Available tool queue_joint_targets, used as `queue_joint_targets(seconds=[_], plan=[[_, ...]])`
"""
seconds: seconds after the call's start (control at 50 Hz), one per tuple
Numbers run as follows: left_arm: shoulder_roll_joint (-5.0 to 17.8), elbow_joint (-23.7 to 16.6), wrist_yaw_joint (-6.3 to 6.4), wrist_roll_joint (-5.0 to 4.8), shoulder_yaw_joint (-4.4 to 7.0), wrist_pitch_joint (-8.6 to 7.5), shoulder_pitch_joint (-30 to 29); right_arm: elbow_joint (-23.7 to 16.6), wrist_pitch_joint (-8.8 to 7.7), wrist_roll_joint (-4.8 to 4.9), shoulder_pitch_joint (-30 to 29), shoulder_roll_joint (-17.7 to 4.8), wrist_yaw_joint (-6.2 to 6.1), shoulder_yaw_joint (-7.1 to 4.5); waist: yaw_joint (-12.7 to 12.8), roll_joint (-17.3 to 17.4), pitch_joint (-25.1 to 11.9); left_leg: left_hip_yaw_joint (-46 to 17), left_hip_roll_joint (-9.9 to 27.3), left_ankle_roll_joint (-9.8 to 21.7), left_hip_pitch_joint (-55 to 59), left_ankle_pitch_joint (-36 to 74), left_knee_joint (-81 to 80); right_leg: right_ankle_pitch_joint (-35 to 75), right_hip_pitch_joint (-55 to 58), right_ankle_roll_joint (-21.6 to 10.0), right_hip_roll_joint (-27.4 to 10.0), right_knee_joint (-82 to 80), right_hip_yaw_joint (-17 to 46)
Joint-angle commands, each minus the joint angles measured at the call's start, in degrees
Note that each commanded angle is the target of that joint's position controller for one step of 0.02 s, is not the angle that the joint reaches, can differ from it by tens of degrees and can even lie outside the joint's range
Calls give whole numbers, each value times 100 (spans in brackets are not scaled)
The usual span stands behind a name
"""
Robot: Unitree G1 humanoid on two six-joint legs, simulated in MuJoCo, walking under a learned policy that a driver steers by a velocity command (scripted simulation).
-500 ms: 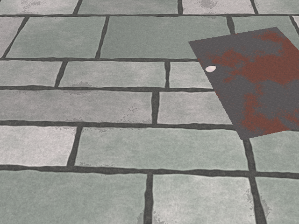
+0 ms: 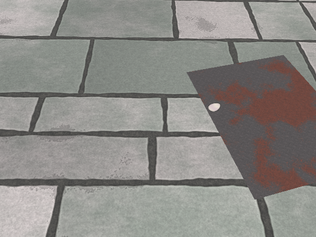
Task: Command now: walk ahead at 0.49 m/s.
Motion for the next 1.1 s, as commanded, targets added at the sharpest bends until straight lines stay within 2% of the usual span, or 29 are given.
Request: queue_joint_targets(seconds=[0.02, 0.1, 0.14, 0.18, 0.2, 0.22, 0.24, 0.26, 0.28, 0.3, 0.32, 0.36, 0.38, 0.42, 0.46, 0.54, 0.66, 0.72, 0.74, 0.76, 0.78, 0.8, 0.82, 0.84, 0.86, 0.9, 0.92, 1.0, 1.1], plan=[[103, -382, -33, -54, -32, -36, -499, -215, -88, 6, 226, -572, -28, -37, 25, 465, 398, -830, 1425, 289, -391, 2441, -671, 588, 7, 79, 152, -826, -310], [92, -617, -24, -90, -93, -68, -1184, -61, -88, -28, 696, -602, -89, -15, -211, 543, 465, -789, 1551, 307, 294, 2913, -581, 682, 86, -56, 376, -1728, -527], [162, -710, -8, -89, -84, -108, -1290, -4, -69, -78, 760, -653, -124, -24, -185, 552, 460, -783, 1709, 367, 764, 3475, -339, 355, 91, -198, 452, -1977, -533], [265, -652, 38, -91, -37, -169, -922, -14, -70, -103, 589, -740, -153, -45, 65, 625, 240, -674, 1774, 322, 995, 4826, 246, -148, 691, -409, 683, -2196, -604], [367, -500, 80, -89, 16, -203, -415, -19, -65, -111, 517, -804, -161, -64, 279, 682, -34, -635, 1765, 275, 1046, 5502, 818, -383, 1273, -523, 862, -2294, -643], [493, -205, 128, -73, 94, -249, 494, -27, -44, -87, 422, -843, -144, -73, 656, 590, -483, -511, 1651, 207, 875, 5589, 1793, -237, 2283, -671, 980, -2638, -677], [772, 58, 188, 44, 203, -298, 1497, -138, -52, -23, 314, -792, -121, -49, 1066, 444, -1038, -408, 1488, 130, -163, 4303, 3132, -279, 3814, -919, 356, -2721, -28], [1429, 110, 223, 189, 382, -286, 2189, -323, -54, 219, 848, -221, -32, 65, 933, -717, -1966, -11, 611, -160, -2217, 958, 5533, -755, 5695, -1726, -1494, -2890, 2648], [1222, 110, 142, -11, 353, -185, 1839, -242, -31, 117, 765, -630, -29, -76, 818, -442, -2037, -632, 167, -107, -3099, -1623, 6474, -1010, 5588, -1962, -1787, -3675, 4058], [990, 20, 118, -133, 284, -173, 1114, -442, -16, 28, 159, -733, -34, -133, 543, -168, -953, -835, 589, -50, -3547, -1112, 6457, -1369, 4682, -1727, -1526, -3849, 3085], [604, -52, 90, -139, 184, -212, 690, -555, -47, -3, -215, -669, -7, -126, 422, 74, -389, -836, 797, -53, -3478, -681, 6117, -1073, 3843, -1531, -1294, -4116, 2428], [175, 92, 128, -127, 43, -299, 603, -560, 68, -118, -224, -447, 35, -130, 39, 39, 74, -803, 1063, -140, -2916, -392, 5467, -259, 2799, -1093, -762, -4385, 1461], [146, 163, 150, -113, 19, -344, 716, -527, 146, -158, -126, -304, 73, -110, -35, -1, 49, -754, 1082, -211, -2735, -335, 5296, -16, 2644, -1028, -643, -4444, 1198], [335, 297, 169, -122, 41, -430, 1031, -630, 235, -177, -287, -273, 122, -117, -107, -33, 82, -608, 1111, -328, -2848, -174, 5032, 597, 2595, -1054, -535, -4512, 892], [494, 345, 166, -120, 59, -453, 1228, -841, 286, -175, -793, -343, 147, -124, -67, -61, 205, -491, 1210, -439, -3226, 208, 4607, 766, 2655, -1061, -465, -4655, 687], [462, 393, 150, -129, 6, -440, 1588, -1226, 281, -91, -1864, -345, 170, -70, 179, -131, 344, -235, 1176, -560, -3361, 1010, 3182, 1352, 2890, -919, -242, -4701, 322], [577, 592, 224, -70, 10, -405, 2180, -1563, 230, -57, -2745, -435, 150, -41, 450, -206, 386, -90, 937, -339, -3389, 1029, 2037, 2023, 4069, -911, -569, -4409, 305], [702, 595, 279, -30, 47, -379, 1988, -1508, 149, -68, -2346, -570, 108, -112, 150, -254, 183, -2, 649, -66, -2631, 370, 1656, 3536, 4366, -775, -668, -3657, 166], [749, 593, 280, -30, 61, -362, 1912, -1308, 110, -80, -1724, -657, 69, -170, -115, -245, -132, 73, 454, 49, -1885, 283, 1459, 4119, 4327, -702, -591, -2940, 81], [719, 560, 267, -56, 47, -344, 1822, -965, 50, -135, -726, -805, 16, -256, -525, -57, -654, 46, 440, 207, -614, 526, 1172, 3844, 3870, -585, -351, -1817, -128], [532, 362, 245, -117, -17, -349, 1826, -770, 4, -282, 318, -1285, -50, -389, -837, 472, -1402, -1310, 1689, 518, 920, 173, 1147, 1891, 2655, -471, -46, -94, -339], [12, 333, 175, -335, -86, -337, 2564, -726, 45, -278, 470, -1752, -13, -502, -479, 1778, -2013, -4153, 3162, 1382, 2220, -96, 394, -2435, 648, -250, 1095, 1936, -405], [571, 362, 202, -184, 58, -304, 2079, -825, 121, -68, -106, -1421, 16, -441, -365, 708, -1480, -4052, 2867, 1200, 1607, 95, 152, -2240, 200, -318, 793, 2289, 347], [520, 203, 194, -167, 68, -322, 1606, -930, 100, -22, -744, -1073, 21, -324, -145, 486, -670, -3002, 2708, 1040, 717, 1101, 153, -1728, 163, -296, 577, 2133, 333], [381, 199, 205, -147, 48, -329, 1466, -924, 43, -39, -972, -764, 39, -235, 8, 230, -358, -2321, 2469, 894, 99, 2464, 92, -1481, 422, -244, 430, 1869, 311], [200, 279, 192, -12, 43, -174, 1644, -769, -35, 0, -961, -405, -2, -111, 294, 406, -261, -1312, 2047, 590, -554, 3893, 68, -1430, 1008, -101, 309, 1369, 264], [130, 304, 176, -3, 46, -105, 1691, -688, -75, -9, -828, -371, -8, -77, 345, 468, -304, -1109, 1970, 538, -672, 4392, 73, -1388, 1200, -52, 370, 1207, 212], [72, 246, 169, -16, 23, 55, 1419, -555, -104, -29, -662, -668, -42, -62, 482, 613, -361, -537, 1725, 504, -751, 5169, 101, -882, 1181, 90, 459, 338, -10], [67, 110, 247, -91, -89, 85, 643, -368, 9, -37, -362, -613, -87, 32, 217, 803, -387, -324, 1594, 355, -621, 4867, 229, -246, 1593, 81, 492, -1161, -257]])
